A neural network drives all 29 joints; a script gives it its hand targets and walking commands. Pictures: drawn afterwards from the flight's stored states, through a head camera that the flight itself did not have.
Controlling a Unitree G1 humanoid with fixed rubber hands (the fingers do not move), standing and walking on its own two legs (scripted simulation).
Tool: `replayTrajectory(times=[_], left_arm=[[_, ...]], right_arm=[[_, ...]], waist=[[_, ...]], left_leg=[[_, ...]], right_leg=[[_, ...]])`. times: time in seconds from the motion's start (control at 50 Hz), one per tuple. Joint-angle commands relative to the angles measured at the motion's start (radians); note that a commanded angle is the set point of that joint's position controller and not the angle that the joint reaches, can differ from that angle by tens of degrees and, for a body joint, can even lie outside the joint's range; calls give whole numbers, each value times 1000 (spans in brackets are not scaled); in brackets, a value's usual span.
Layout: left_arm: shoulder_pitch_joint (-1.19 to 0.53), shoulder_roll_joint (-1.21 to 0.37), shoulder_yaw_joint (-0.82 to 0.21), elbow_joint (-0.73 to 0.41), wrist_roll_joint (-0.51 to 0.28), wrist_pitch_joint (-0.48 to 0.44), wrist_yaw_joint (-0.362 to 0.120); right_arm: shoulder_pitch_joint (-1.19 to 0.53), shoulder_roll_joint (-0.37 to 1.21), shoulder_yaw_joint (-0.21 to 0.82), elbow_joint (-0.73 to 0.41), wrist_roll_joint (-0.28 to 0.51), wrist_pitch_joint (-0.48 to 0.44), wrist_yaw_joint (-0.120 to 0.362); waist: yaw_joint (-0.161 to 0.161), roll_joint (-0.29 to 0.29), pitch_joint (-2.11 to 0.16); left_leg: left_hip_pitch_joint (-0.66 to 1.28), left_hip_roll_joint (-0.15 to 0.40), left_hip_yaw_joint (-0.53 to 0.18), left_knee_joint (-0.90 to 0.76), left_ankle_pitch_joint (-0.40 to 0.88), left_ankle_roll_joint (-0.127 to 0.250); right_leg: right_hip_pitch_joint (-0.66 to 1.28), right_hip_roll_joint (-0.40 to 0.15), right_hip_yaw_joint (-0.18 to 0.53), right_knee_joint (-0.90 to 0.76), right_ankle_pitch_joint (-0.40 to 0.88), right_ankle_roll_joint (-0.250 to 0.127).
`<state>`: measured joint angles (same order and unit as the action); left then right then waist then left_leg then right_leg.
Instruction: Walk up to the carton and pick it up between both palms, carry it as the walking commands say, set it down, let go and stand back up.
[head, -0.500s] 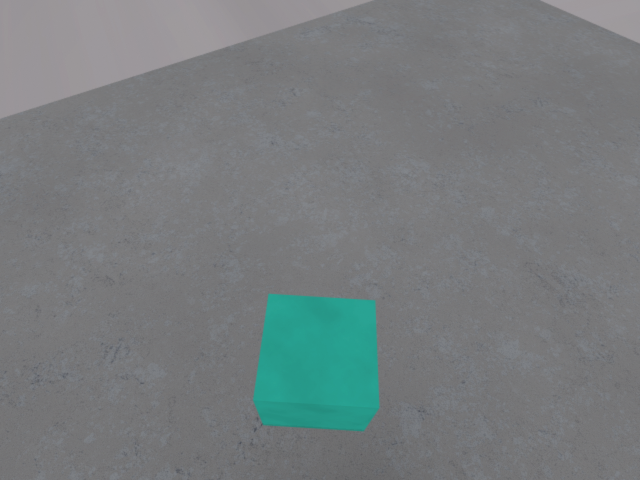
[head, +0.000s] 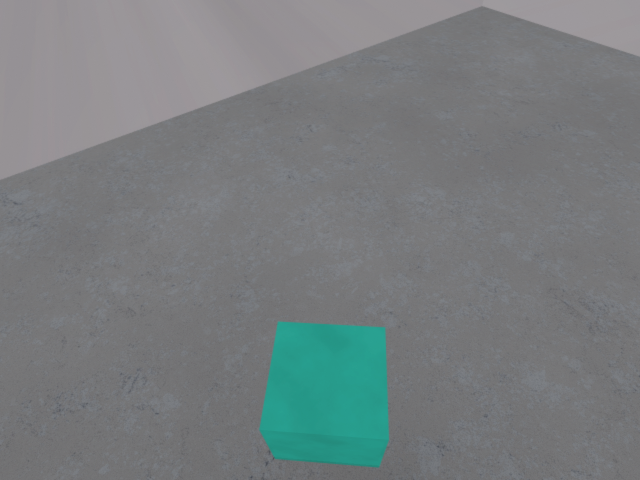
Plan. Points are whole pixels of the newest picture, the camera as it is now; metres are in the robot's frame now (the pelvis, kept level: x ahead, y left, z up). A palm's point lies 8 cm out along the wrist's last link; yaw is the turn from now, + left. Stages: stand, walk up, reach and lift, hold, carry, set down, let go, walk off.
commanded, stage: walk up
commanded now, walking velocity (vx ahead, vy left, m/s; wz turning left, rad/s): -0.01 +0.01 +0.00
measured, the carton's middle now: (328, 394) +0.44 +0.03 -0.63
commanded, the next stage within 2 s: stand in 1.90 s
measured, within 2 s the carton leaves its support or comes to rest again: neither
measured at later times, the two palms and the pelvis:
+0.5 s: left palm out of the picture -0.03 +0.23 -0.13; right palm out of the picture -0.03 -0.24 -0.14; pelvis -0.07 +0.00 +0.00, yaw +0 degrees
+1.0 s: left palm out of the picture -0.05 +0.27 -0.14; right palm out of the picture -0.05 -0.21 -0.13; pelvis -0.07 +0.03 +0.00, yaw -1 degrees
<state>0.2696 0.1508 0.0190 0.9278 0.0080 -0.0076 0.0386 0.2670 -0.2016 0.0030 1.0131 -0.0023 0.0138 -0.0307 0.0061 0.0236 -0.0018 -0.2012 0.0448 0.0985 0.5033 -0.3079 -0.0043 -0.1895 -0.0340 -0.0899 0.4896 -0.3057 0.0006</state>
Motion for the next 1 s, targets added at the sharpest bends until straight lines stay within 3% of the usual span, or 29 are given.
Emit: replayTrajectory(times=[0.0, 0.02, 0.08, 0.12, 0.16, 0.18, 0.2, 0.24, 0.26, 0.3, 0.32, 0.34, 0.38, 0.46, 0.48, 0.5, 0.52, 0.58, 0.62, 0.66, 0.7, 0.72, 0.82, 0.84, 0.86, 0.9, 0.92, 0.94, 0.98], left_arm=[[69, 112, 4, 55, -9, -13, 0], [55, 110, -2, 55, -2, -17, 1], [70, 111, -8, 52, 6, -13, -4], [70, 129, -8, 62, 7, -9, -3], [64, 130, -9, 61, 15, -7, -7], [82, 127, -6, 56, 13, -6, -10], [87, 127, -8, 71, 17, -9, -7], [62, 121, -2, 51, 14, -7, -8], [80, 126, 0, 44, 18, -6, -9], [70, 129, -4, 49, 14, -5, -14], [78, 124, -2, 41, 22, 4, -15], [46, 137, 3, 24, 18, 9, -13], [64, 117, 4, 22, 17, 7, -13], [82, 131, -1, 29, 20, 11, -13], [74, 155, 6, 24, 19, 15, -8], [96, 145, 13, 22, 21, 9, -14], [76, 146, 10, 19, 21, 11, -16], [57, 176, 21, -1, 22, 23, -17], [58, 170, 15, 3, 21, 22, -14], [62, 205, 25, 6, 22, 21, -18], [13, 188, 24, -14, 19, 26, -17], [21, 179, 35, -4, 23, 24, -14], [64, 158, 40, -15, 24, 24, -28], [42, 177, 44, -7, 25, 21, -30], [89, 214, 51, -4, 25, 18, -34], [33, 168, 37, -14, 24, 18, -34], [28, 116, 31, -25, 19, 17, -33], [64, 89, 26, -8, 19, 13, -33], [49, 111, 30, -6, 15, 7, -33]], right_arm=[[30, -77, -32, -24, -3, -19, -2], [57, -60, -39, -26, -4, -14, -1], [65, -66, -34, -3, -8, -16, 3], [45, -76, -33, -6, -8, -17, 6], [37, -73, -42, -13, -11, -18, 13], [34, -67, -32, -17, -15, -17, 12], [33, -71, -37, -15, -15, -16, 14], [71, -76, -37, -9, -12, -19, 14], [59, -73, -33, 8, -14, -27, 14], [93, -69, -35, -4, -18, -22, 14], [56, -65, -31, -6, -20, -14, 16], [84, -87, -33, 4, -19, -13, 17], [61, -85, -37, -3, -22, -16, 17], [48, -80, -38, -8, -22, -20, 18], [85, -90, -44, -17, -19, -19, 20], [63, -82, -39, -6, -25, -10, 19], [54, -82, -39, -19, -28, -11, 20], [91, -100, -39, -14, -27, -9, 22], [94, -97, -46, -10, -31, 1, 21], [81, -91, -44, -17, -33, 3, 25], [109, -97, -53, -15, -39, -9, 24], [114, -76, -44, -27, -34, -10, 23], [57, -108, -52, -25, -35, 4, 26], [65, -115, -55, -22, -33, 1, 27], [45, -134, -64, -35, -35, -4, 32], [120, -106, -56, -2, -38, -13, 31], [143, -114, -61, -5, -41, -23, 26], [104, -171, -63, -14, -31, -38, 20], [119, -183, -74, -2, -28, -43, 18]], waist=[[14, -37, -45], [0, -90, -19], [4, -55, 46], [12, -138, 65], [0, -59, 62], [10, -156, 72], [6, -78, 77], [6, -108, 63], [5, -60, 72], [-2, -137, 114], [-5, -81, 155], [-5, -132, 136], [4, -28, 118], [-1, -50, 163], [-3, -117, 150], [1, -35, 171], [0, -126, 179], [-11, -164, 183], [-12, -93, 197], [-16, -214, 153], [-40, -154, 158], [-30, -215, 149], [4, -92, 168], [-3, -161, 177], [5, -167, 125], [-35, -144, 177], [-49, 72, 165], [-29, 136, 83], [-24, 100, 52]], left_leg=[[84, 95, -108, -107, 364, 20], [75, 86, -103, -99, 320, 13], [40, 80, -95, -146, 164, 9], [22, 86, -103, -157, 192, 4], [37, 68, -85, -150, 139, 1], [44, 76, -95, -145, 124, 9], [59, 74, -85, -152, 126, 8], [29, 79, -103, -160, 130, 8], [8, 67, -95, -152, 105, 9], [17, 67, -87, -154, 84, -1], [24, 55, -88, -159, 55, 6], [-14, 58, -130, -184, 8, 18], [-39, 84, -139, -197, -17, 25], [-74, 61, -123, -203, -53, 6], [-98, 57, -124, -194, -76, 7], [-87, 45, -86, -184, -90, 5], [-71, 54, -103, -178, -104, 4], [-87, 48, -107, -158, -123, 18], [-115, 27, -70, -134, -140, -2], [-57, -8, -16, -9, -64, 1], [-23, 13, -8, -2, -49, -5], [-69, 24, -45, -47, -70, 5], [-176, 58, -99, -125, -265, 38], [-157, 31, -49, -74, -226, 23], [-172, 36, -57, -31, -285, 30], [-83, 35, -59, -69, -208, 18], [-61, 147, -227, -257, -314, 56], [-37, 263, -405, -395, -382, 106], [10, 305, -389, -410, -285, 123]], right_leg=[[83, -103, 118, -120, 392, -65], [46, -112, 129, -130, 406, -65], [33, -111, 154, -173, 300, -67], [35, -108, 154, -175, 286, -66], [-4, -123, 167, -190, 189, -69], [-24, -114, 160, -220, 117, -66], [-31, -118, 176, -223, 109, -62], [-17, -96, 146, -210, 108, -51], [-9, -107, 157, -207, 102, -56], [-76, -106, 174, -240, 28, -53], [-135, -112, 195, -265, -21, -54], [-109, -94, 172, -244, -71, -46], [-82, -96, 172, -233, -36, -47], [-113, -93, 195, -254, -101, -47], [-97, -93, 185, -249, -141, -45], [-136, -108, 200, -269, -168, -39], [-171, -94, 213, -281, -197, -36], [-190, -103, 201, -289, -248, -31], [-207, -118, 216, -300, -279, -40], [-206, -151, 217, -306, -303, -61], [-255, -163, 218, -294, -291, -70], [-203, -151, 193, -267, -291, -63], [-190, -127, 173, -195, -354, -58], [-207, -146, 184, -246, -387, -59], [-180, -155, 196, -235, -454, -72], [-256, -119, 132, -185, -328, -52], [-235, -54, 69, -10, -237, -20], [-216, 31, -4, 154, -106, 8], [-226, 4, 67, 326, -126, -6]])
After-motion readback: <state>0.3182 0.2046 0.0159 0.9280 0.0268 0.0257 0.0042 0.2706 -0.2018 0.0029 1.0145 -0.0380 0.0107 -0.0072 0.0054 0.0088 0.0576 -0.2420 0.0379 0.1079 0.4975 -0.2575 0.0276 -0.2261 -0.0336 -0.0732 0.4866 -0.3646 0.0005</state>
